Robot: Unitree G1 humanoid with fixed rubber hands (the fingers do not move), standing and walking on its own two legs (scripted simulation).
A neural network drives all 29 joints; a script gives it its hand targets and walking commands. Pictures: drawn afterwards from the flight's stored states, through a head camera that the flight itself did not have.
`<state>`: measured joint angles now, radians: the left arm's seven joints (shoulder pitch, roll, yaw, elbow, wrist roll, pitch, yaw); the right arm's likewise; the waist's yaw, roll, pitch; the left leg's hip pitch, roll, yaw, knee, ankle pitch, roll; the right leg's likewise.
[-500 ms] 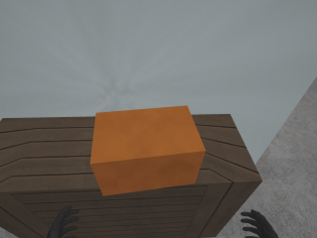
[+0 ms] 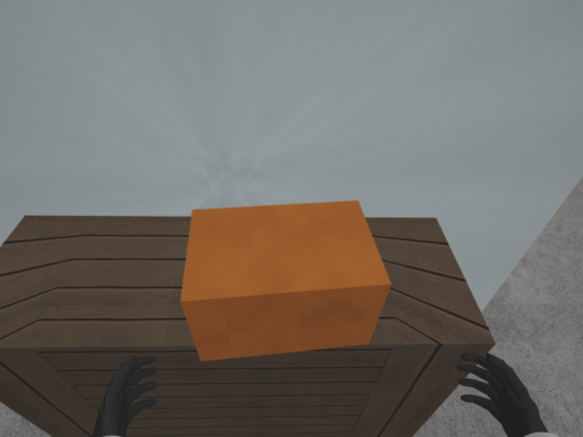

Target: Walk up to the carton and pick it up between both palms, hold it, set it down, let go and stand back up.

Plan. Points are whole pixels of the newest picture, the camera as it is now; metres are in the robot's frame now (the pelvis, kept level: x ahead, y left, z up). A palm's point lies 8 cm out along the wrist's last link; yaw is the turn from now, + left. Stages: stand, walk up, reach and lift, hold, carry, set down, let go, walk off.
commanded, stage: reach and lift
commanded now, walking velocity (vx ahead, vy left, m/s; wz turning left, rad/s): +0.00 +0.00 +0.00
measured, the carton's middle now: (282, 278) +0.41 +0.04 -0.02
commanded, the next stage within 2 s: none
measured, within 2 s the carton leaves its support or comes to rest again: neither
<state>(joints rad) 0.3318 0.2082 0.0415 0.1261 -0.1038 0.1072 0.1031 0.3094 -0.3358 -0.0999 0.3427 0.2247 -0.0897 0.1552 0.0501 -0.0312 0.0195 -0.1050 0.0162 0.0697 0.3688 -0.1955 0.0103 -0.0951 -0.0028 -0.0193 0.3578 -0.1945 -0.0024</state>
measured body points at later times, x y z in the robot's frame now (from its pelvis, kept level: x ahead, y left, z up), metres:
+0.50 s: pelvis +0.02 -0.01 +0.00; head +0.00 +0.01 +0.45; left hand +0.20 +0.25 +0.00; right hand +0.21 -0.24 +0.02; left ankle +0.01 +0.11 -0.75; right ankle +0.00 -0.12 -0.75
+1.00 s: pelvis +0.01 -0.01 +0.00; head +0.01 +0.00 +0.45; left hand +0.27 +0.27 +0.06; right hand +0.31 -0.24 +0.07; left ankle +0.01 +0.11 -0.75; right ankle +0.00 -0.12 -0.75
